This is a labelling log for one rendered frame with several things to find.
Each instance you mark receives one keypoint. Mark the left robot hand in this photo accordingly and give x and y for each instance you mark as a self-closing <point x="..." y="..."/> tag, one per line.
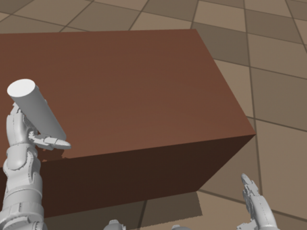
<point x="20" y="130"/>

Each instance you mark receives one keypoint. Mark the left robot arm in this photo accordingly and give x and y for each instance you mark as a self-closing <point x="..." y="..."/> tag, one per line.
<point x="22" y="208"/>

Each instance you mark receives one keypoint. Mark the right robot hand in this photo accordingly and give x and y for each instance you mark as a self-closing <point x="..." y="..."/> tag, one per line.
<point x="257" y="206"/>

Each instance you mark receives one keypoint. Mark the can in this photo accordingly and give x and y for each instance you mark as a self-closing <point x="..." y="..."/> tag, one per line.
<point x="27" y="96"/>

